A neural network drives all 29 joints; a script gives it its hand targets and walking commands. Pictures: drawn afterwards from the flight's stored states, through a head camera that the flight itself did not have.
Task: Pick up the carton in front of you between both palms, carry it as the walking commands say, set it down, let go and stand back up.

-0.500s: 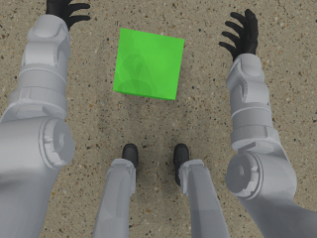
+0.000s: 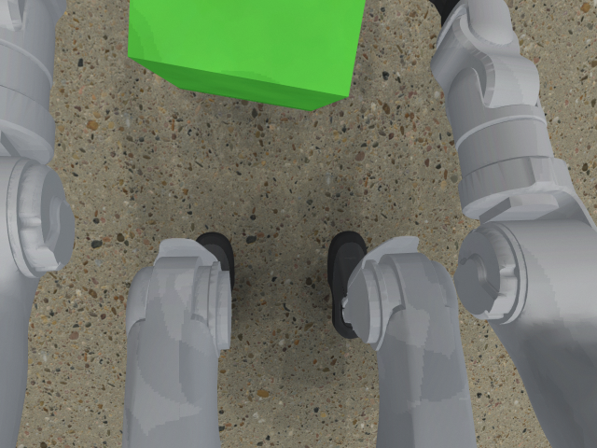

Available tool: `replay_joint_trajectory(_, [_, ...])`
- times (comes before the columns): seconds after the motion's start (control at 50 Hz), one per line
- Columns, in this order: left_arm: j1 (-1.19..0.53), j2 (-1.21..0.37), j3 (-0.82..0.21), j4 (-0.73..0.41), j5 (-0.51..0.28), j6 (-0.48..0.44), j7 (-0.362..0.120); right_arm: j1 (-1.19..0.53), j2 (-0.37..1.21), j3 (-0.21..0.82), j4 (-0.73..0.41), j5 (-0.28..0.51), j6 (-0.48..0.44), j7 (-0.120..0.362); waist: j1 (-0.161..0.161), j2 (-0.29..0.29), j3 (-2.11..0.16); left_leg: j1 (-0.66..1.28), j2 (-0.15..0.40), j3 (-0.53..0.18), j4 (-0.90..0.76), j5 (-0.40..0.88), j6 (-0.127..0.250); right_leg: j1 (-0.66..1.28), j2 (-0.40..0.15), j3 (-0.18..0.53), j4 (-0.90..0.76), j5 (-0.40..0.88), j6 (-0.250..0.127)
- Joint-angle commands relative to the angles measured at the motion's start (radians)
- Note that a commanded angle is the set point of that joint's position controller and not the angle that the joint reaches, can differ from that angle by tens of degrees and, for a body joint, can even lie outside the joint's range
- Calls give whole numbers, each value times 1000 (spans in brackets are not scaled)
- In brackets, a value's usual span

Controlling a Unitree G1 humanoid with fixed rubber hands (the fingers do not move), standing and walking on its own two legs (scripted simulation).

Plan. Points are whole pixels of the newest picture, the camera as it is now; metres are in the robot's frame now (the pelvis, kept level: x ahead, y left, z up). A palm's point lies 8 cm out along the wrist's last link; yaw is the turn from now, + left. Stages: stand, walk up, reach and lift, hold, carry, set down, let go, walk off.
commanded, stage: reach and lift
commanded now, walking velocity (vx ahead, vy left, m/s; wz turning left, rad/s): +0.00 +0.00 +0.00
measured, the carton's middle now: (255, 6) +0.57 +0.07 -0.30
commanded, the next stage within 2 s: none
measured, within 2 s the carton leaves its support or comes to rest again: leaves its support in 1.08 s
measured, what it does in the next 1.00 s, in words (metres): lowers itself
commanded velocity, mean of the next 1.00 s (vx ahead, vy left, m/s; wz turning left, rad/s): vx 0.00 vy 0.00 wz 0.00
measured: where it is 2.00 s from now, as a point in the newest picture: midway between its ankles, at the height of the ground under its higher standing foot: (284, 303)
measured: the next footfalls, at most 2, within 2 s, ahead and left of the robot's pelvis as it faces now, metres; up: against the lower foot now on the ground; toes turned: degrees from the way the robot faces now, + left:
none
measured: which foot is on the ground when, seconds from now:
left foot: down 0.00-1.00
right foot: down 0.00-1.00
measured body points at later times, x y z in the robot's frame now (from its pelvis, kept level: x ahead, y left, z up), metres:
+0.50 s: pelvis +0.00 +0.00 -0.05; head +0.38 +0.05 +0.17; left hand +0.59 +0.23 -0.23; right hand +0.57 -0.12 -0.23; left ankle +0.11 +0.12 -0.39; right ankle +0.12 -0.13 -0.39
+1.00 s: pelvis +0.00 +0.01 -0.06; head +0.38 +0.06 +0.18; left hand +0.59 +0.22 -0.23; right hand +0.58 -0.09 -0.23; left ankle +0.11 +0.12 -0.39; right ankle +0.12 -0.13 -0.39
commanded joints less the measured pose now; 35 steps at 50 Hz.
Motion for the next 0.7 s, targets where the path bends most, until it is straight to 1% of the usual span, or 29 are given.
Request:
replay_joint_trajectory(0.0, [-353, 138, -6, -30, -3, -16, -5, -311, -111, -15, -31, -9, -23, 12, 14, 135, -1177, 632, 23, 66, -144, 170, -3, 574, 11, -89, -79, 167, 5])
replay_joint_trajectory(0.08, [-398, 131, -35, 19, -12, -29, -7, -359, -137, -35, 37, -30, -45, 34, 0, 137, -1070, 625, 31, 38, -94, 173, -6, 501, 4, -95, -16, 164, 5])
replay_joint_trajectory(0.14, [-448, 138, -69, 3, -37, -46, 2, -401, -163, -34, 47, -22, -66, 39, -12, 150, -1101, 681, 32, 25, -47, 241, -9, 499, 2, -99, 33, 222, 3])
replay_joint_trajectory(0.16, [-473, 145, -67, -28, -45, -52, 7, -416, -175, -25, 42, -16, -74, 38, -2, 144, -1109, 650, 26, 32, -37, 250, -9, 524, 0, -95, 47, 240, -1])
replay_joint_trajectory(0.18, [-485, 150, -70, -42, -54, -58, 11, -429, -181, -14, 39, -11, -81, 35, 0, 125, -1124, 649, 25, 33, -27, 275, -7, 548, 2, -98, 65, 275, -1])
replay_joint_trajectory(0.22, [-471, 148, -80, -47, -75, -67, 16, -416, -177, 7, 39, -2, -91, 32, 2, 111, -1165, 698, 22, 27, -1, 346, -5, 569, 6, -104, 95, 333, 0])
replay_joint_trajectory(0.24, [-456, 144, -82, -46, -82, -71, 19, -407, -171, 16, 29, 2, -95, 31, 4, 108, -1184, 730, 21, 22, 9, 377, -4, 556, 8, -108, 103, 346, 2])
replay_joint_trajectory(0.28, [-418, 129, -78, -42, -79, -77, 27, -389, -151, 32, 7, 13, -102, 33, 18, 110, -1192, 765, 15, 17, 27, 444, -4, 529, 15, -107, 113, 377, 4])
replay_joint_trajectory(0.32, [-381, 118, -75, -40, -76, -79, 33, -362, -139, 44, -8, 23, -105, 32, 28, 107, -1226, 787, 12, 24, 37, 476, -5, 543, 20, -110, 118, 397, 6])
replay_joint_trajectory(0.36, [-355, 110, -70, -32, -71, -77, 36, -336, -134, 48, -4, 27, -103, 29, 29, 107, -1214, 777, 11, 33, 36, 464, -5, 540, 23, -109, 111, 386, 6])
replay_joint_trajectory(0.42, [-324, 86, -64, -8, -60, -73, 29, -300, -121, 29, 33, 13, -99, 32, 16, 113, -1110, 697, 12, 37, 27, 390, -7, 504, 25, -100, 96, 332, 6])
replay_joint_trajectory(0.48, [-330, 73, -61, -12, -51, -73, 21, -298, -111, 14, 53, -4, -99, 33, 4, 120, -1048, 622, 14, 43, 18, 327, -8, 506, 27, -90, 87, 307, 1])
replay_joint_trajectory(0.54, [-349, 71, -60, -20, -47, -72, 14, -314, -107, 4, 62, -17, -99, 32, -1, 120, -1018, 570, 15, 49, 8, 275, -8, 530, 26, -83, 80, 290, -3])
replay_joint_trajectory(0.6, [-377, 36, -79, -26, -52, -69, 7, -352, -70, 21, 52, -12, -98, 34, 5, 114, -1007, 547, 11, 54, -2, 241, -6, 559, 27, -78, 74, 276, -7])
replay_joint_trajectory(0.64, [-402, -23, -95, -27, -55, -66, 0, -386, -19, 39, 44, -8, -98, 39, 13, 106, -998, 544, 5, 55, -6, 224, -4, 577, 32, -75, 71, 266, -9])
replay_joint_trajectory(0.68, [-419, -71, -82, -24, -35, -62, -5, -409, 32, 34, 41, -23, -95, 46, 20, 95, -982, 546, -3, 58, -9, 209, -3, 596, 41, -75, 72, 256, -10])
